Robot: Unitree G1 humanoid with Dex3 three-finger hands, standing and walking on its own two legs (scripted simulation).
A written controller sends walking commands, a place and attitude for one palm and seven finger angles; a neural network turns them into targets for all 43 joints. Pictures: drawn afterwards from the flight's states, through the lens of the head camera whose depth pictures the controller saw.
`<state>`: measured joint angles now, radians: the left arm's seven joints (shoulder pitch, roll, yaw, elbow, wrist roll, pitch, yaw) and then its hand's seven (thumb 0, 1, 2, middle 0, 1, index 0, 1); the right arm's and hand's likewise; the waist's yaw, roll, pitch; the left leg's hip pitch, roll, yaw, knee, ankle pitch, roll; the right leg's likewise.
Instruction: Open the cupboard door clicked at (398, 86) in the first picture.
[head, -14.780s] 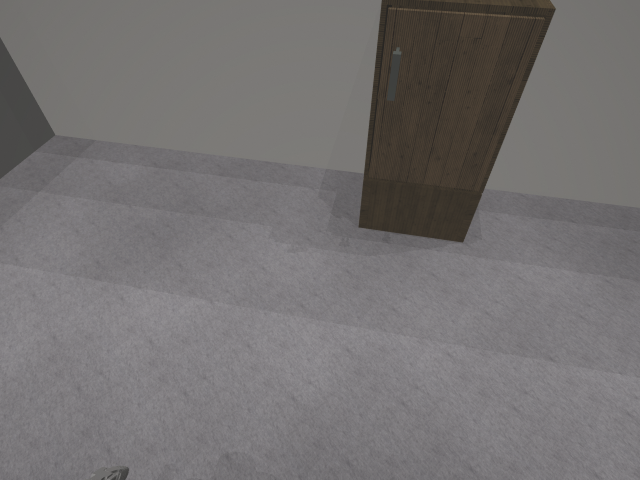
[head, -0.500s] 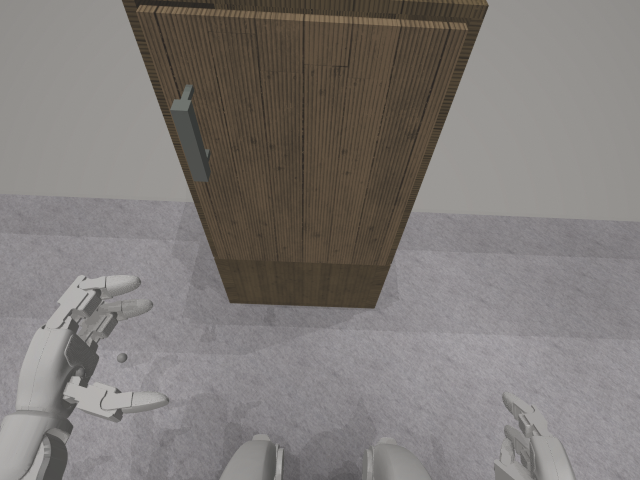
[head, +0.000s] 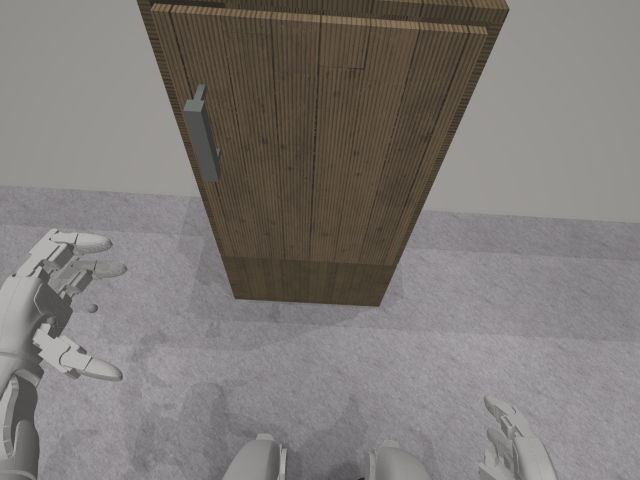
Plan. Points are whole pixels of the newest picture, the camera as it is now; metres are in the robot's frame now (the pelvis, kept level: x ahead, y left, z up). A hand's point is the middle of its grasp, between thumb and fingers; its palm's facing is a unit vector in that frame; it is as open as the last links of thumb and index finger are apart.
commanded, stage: raise the hand with hooked fingers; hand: left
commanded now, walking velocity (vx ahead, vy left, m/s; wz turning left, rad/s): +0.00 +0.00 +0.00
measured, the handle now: (207, 134) +0.59 +0.22 +0.04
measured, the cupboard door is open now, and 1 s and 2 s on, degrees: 0 0 0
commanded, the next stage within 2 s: move the hooked fingers beside the handle in 0.46 s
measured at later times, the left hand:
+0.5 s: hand (101, 307) +0.29 +0.27 +0.05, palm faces +0.02 -1.00 -0.05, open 14.0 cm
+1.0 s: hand (121, 254) +0.35 +0.27 +0.05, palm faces +0.03 -1.00 -0.05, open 14.0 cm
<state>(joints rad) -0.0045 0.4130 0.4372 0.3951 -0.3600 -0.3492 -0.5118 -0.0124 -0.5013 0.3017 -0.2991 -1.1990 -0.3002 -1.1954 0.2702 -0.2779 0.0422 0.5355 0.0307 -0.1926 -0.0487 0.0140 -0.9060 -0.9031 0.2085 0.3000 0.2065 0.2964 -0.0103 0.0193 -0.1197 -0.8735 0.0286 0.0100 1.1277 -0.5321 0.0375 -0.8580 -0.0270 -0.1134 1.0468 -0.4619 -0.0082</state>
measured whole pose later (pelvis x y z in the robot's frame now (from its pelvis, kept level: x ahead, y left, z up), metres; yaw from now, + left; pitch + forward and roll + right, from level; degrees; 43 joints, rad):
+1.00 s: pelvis +0.00 -0.01 +0.00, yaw -1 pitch +18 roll -2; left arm -0.29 0.48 0.49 0.69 -0.30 -0.36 -0.51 -0.01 -0.50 0.30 -0.30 -1.20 -0.30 -1.20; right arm 0.29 -0.29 0.04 0.56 0.03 -0.14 -0.06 0.01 -0.91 -0.90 0.21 0.30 0.21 0.30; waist -0.05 0.01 -0.12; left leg -0.91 0.04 0.02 1.13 -0.52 0.02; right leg -0.91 -0.01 -0.10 1.06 -0.46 -0.03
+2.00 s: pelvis +0.00 +0.01 -0.03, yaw -3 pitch +27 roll -6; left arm -0.92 0.81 0.58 1.22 -0.09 -0.37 -0.49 -0.01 -0.50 0.30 -0.30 -1.20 -0.30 -1.20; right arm 0.37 -0.30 0.08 0.59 -0.01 0.05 -0.03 0.01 -0.91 -0.90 0.21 0.30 0.21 0.30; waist -0.20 0.02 -0.10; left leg -1.17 0.06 0.01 1.24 -0.55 0.06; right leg -1.14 0.00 -0.11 1.11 -0.44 0.01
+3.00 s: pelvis +0.00 +0.01 -0.03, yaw -4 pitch +29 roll -8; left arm -0.96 0.86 0.60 1.22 -0.07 -0.34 -0.50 -0.01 -0.50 0.30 -0.30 -1.20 -0.30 -1.20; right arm 0.35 -0.29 0.09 0.57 -0.01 0.09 -0.01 0.00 -0.91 -0.90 0.21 0.30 0.21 0.30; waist -0.22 0.02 -0.10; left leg -1.21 0.07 -0.02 1.27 -0.56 0.06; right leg -1.17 0.02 -0.13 1.11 -0.44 0.01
